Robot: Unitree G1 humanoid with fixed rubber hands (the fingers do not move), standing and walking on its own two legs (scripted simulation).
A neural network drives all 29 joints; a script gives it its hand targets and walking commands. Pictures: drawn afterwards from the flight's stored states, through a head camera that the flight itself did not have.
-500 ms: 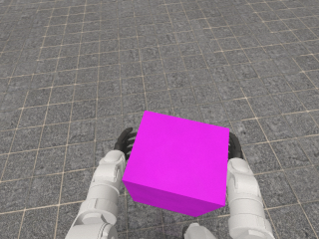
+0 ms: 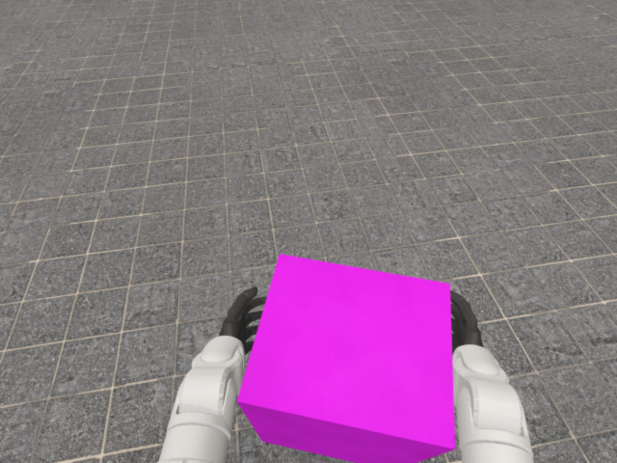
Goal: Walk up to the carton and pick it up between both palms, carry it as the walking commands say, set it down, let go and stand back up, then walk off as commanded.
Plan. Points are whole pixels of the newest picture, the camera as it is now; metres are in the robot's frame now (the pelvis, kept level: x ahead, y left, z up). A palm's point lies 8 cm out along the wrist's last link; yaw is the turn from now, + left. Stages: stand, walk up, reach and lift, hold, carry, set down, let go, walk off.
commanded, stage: reach and lift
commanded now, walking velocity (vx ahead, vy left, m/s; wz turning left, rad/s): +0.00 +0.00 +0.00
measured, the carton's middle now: (342, 374) +0.24 -0.04 -0.05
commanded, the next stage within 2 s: hold in 1.74 s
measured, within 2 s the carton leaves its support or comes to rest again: neither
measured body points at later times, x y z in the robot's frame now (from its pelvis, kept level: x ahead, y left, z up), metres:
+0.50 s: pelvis -0.03 -0.01 +0.00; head -0.06 -0.02 +0.45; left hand +0.27 +0.12 +0.02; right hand +0.26 -0.19 +0.03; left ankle -0.07 +0.10 -0.74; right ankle +0.03 -0.15 -0.74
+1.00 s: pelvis -0.03 -0.03 +0.00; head -0.05 -0.03 +0.45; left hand +0.26 +0.13 +0.02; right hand +0.27 -0.18 +0.03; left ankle -0.07 +0.10 -0.74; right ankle +0.03 -0.15 -0.74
